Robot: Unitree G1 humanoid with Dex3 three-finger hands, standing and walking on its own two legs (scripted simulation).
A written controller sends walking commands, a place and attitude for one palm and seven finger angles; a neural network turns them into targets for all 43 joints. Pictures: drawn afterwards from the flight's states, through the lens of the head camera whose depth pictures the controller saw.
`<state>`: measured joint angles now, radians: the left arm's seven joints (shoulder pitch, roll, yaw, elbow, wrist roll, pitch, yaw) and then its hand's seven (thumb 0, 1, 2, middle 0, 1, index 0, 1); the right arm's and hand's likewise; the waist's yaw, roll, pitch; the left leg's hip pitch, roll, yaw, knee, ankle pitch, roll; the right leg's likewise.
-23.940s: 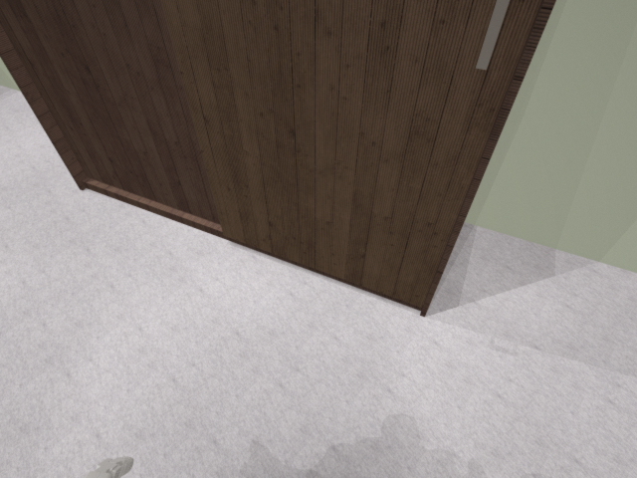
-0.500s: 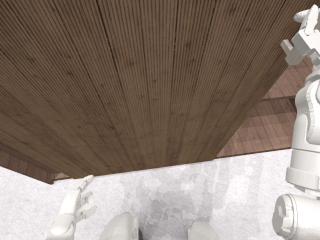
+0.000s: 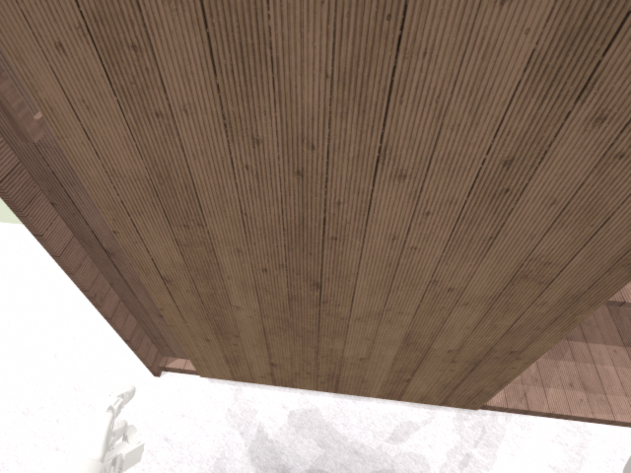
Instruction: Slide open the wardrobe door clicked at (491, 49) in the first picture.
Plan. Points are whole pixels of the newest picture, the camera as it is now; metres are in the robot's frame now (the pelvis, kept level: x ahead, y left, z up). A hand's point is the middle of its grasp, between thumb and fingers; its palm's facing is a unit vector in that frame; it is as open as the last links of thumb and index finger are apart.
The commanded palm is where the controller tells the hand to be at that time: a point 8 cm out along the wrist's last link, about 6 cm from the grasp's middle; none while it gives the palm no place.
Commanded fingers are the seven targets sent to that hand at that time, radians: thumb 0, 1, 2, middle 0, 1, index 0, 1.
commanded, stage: stop walking and hold the door there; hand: right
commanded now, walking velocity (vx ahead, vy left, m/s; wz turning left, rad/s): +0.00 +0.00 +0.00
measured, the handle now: out of the picture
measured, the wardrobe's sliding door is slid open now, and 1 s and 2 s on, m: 0.67 0.67 0.67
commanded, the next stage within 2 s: none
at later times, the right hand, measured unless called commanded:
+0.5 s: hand out of the picture +0.38 -0.36 +0.25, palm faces +0.59 +0.79 -0.16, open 6.6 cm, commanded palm +0.33 -0.39 +0.22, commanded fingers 0.00 -0.90 -0.90 0.45 1.40 0.45 1.40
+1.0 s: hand out of the picture +0.37 -0.37 +0.24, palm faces +0.48 +0.86 -0.19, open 6.6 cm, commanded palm +0.33 -0.39 +0.22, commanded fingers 0.00 -0.90 -0.90 0.45 1.40 0.45 1.40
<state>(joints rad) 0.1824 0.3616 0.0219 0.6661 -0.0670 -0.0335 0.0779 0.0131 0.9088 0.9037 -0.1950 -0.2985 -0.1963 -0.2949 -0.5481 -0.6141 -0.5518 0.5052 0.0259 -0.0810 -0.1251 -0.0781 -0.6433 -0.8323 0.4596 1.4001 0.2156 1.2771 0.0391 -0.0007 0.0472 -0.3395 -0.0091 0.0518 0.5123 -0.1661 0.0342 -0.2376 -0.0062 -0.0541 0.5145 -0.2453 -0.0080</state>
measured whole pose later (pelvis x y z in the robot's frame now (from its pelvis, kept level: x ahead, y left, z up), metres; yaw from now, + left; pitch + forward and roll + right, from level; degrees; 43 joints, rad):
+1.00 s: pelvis -0.06 -0.07 +0.00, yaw +4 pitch -1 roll +0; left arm 0.22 0.33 0.02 0.69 -0.05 0.00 0.10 0.01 0.91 0.90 -0.20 -0.30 -0.20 -0.29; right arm -0.69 -0.61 -0.40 0.70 0.03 -0.15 -0.09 -0.09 -0.62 -0.78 0.46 1.40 0.26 1.32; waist 0.03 -0.01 0.04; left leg -0.41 0.09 0.02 0.79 -0.41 -0.04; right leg -0.30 0.03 -0.13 0.55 -0.24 -0.09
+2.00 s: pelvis -0.06 -0.23 +0.00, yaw -3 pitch +0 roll -1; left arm 0.14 0.22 -0.05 0.68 -0.03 -0.08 0.08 0.01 0.90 0.90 -0.20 -0.30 -0.20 -0.30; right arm -0.76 -0.25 -0.11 0.32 0.07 -0.09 -0.07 -0.05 -0.68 -0.83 0.44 1.40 0.20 1.33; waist 0.01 0.00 0.13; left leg -0.29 0.02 0.09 0.60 -0.30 0.03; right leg -0.25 -0.02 -0.06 0.54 -0.24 0.01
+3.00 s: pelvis -0.13 -0.22 +0.00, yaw +5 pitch +4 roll +0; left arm 0.43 0.31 0.02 0.77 -0.05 -0.16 0.04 0.02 0.91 0.90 -0.20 -0.30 -0.20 -0.29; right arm -0.93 -0.48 -0.29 0.94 0.07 -0.29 0.01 0.00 0.51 -0.22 0.36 1.27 0.21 1.19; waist 0.10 0.02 -0.04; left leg -0.45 -0.07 -0.01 0.53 -0.16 0.05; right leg -0.42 -0.01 -0.02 0.58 -0.25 -0.02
